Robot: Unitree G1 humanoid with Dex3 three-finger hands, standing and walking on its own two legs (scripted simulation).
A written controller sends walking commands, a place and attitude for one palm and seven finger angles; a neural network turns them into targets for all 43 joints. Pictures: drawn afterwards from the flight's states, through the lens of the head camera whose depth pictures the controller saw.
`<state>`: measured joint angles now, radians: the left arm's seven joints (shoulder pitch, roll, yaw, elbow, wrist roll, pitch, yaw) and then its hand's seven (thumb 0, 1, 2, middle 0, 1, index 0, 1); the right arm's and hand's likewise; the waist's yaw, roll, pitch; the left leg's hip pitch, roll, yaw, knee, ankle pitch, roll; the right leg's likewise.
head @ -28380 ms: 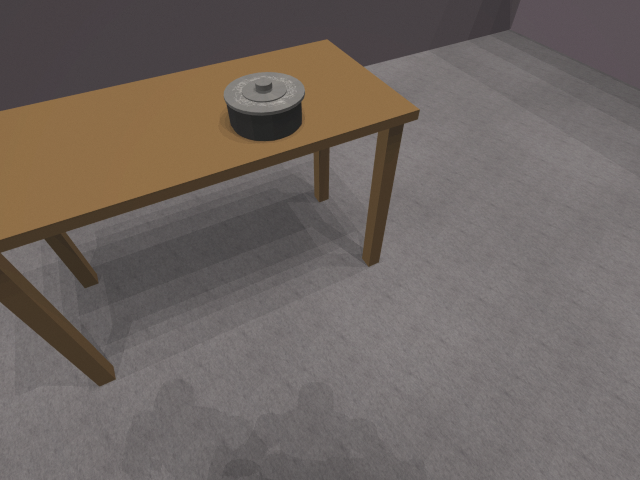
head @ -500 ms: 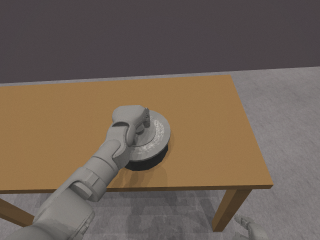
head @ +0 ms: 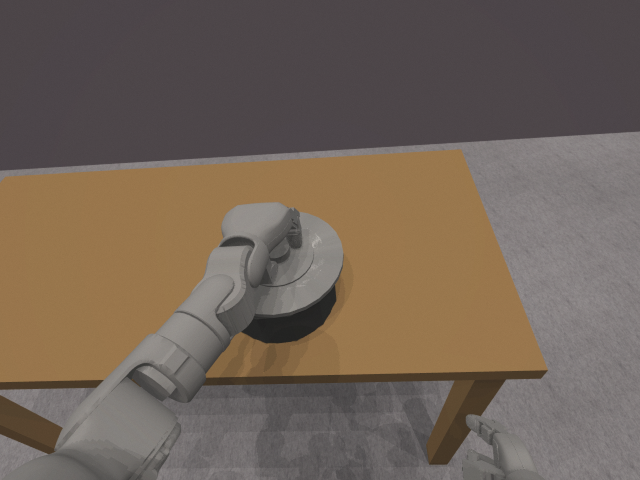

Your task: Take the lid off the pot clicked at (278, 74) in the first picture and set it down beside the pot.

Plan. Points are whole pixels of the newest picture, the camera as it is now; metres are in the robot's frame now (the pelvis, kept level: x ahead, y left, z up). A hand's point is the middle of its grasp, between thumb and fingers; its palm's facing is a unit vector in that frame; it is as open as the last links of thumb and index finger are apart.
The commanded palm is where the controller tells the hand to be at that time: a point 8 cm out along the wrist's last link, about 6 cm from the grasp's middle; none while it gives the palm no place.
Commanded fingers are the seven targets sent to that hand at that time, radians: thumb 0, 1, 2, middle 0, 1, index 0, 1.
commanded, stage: lift the lid straight up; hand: left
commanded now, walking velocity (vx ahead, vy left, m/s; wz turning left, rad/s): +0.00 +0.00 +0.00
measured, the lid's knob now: (276, 250) +0.43 +0.09 +0.04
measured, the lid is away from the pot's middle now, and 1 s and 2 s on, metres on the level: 0.01 0.01 0.04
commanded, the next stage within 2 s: move the lid sideways beside the pot in 1.56 s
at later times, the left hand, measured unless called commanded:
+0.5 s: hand (258, 234) +0.40 +0.10 +0.11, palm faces -0.22 -0.06 -0.97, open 7.3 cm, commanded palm +0.38 +0.10 +0.19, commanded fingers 0.00 0.57 1.14 -0.92 -1.00 -0.91 -0.94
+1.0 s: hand (244, 215) +0.40 +0.10 +0.15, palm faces -0.15 -0.06 -0.99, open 7.3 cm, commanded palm +0.37 +0.11 +0.23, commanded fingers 0.00 0.57 1.14 -0.92 -1.00 -0.91 -0.94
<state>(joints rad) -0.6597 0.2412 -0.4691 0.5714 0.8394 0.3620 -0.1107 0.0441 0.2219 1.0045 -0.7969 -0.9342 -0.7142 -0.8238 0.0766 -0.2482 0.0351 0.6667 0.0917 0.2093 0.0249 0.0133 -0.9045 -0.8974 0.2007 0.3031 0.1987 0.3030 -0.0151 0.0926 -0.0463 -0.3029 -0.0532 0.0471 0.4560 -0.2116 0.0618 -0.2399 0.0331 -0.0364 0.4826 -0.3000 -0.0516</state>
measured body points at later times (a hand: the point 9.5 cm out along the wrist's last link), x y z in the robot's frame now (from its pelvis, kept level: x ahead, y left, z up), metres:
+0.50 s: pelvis +0.00 +0.01 +0.00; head +0.00 -0.04 +0.45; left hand +0.41 +0.10 +0.16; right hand +0.20 -0.21 -0.11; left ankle +0.01 +0.08 -0.74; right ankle -0.03 -0.08 -0.74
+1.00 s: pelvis -0.01 +0.01 +0.00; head -0.01 -0.03 +0.45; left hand +0.40 +0.11 +0.20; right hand +0.20 -0.20 -0.10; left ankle +0.01 +0.08 -0.74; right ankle -0.03 -0.08 -0.74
